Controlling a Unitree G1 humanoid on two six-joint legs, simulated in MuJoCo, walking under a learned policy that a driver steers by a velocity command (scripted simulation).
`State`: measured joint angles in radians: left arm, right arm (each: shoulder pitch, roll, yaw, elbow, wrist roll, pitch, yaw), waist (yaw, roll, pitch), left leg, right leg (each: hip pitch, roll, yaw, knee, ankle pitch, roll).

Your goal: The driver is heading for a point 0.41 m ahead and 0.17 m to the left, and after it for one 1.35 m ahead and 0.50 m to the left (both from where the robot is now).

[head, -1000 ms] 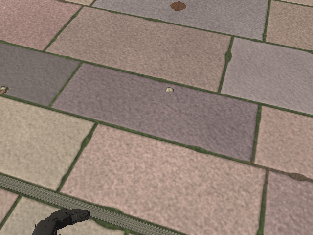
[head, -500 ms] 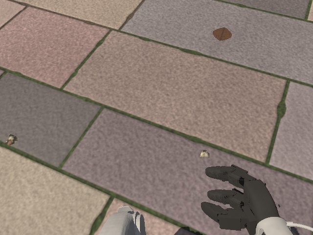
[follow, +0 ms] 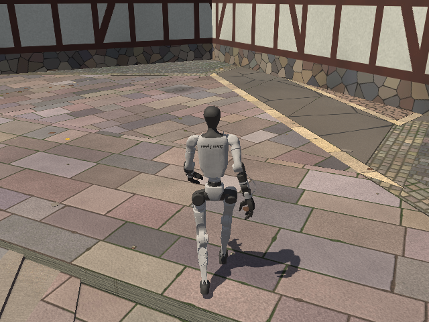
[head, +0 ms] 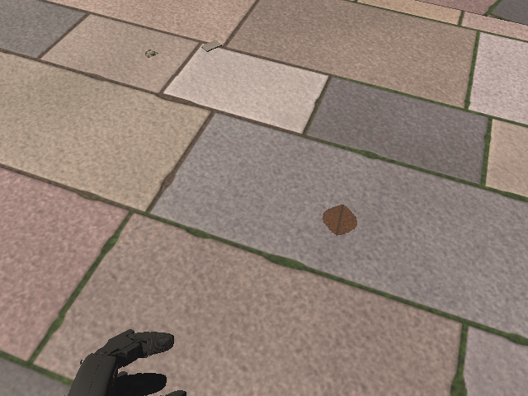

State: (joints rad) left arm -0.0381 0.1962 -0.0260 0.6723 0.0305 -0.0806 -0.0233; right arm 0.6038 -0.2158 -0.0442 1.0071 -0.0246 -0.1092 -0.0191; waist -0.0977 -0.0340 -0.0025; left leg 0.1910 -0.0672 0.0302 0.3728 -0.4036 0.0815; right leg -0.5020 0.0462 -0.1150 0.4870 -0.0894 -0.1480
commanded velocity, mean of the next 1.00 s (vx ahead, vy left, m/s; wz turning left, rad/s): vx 0.49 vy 0.00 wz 0.70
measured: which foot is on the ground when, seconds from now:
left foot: up 0.00-0.38, down 0.40-0.78, up 0.80-1.00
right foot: down 0.00-0.40, up 0.42-0.76, down 0.78-1.00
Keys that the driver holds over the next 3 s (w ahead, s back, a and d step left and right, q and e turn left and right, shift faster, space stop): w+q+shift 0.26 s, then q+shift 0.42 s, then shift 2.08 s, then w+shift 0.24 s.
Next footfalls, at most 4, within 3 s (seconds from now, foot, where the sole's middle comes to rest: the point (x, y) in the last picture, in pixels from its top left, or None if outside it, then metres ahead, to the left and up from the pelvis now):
0.40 left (199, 348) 0.59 0.10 -0.75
0.78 right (220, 262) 0.84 0.04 -0.75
1.12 left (177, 344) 0.61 0.16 -0.75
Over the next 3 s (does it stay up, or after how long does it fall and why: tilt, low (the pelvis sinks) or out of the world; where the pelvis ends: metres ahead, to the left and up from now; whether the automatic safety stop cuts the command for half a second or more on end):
stays up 0.75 0.10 0.02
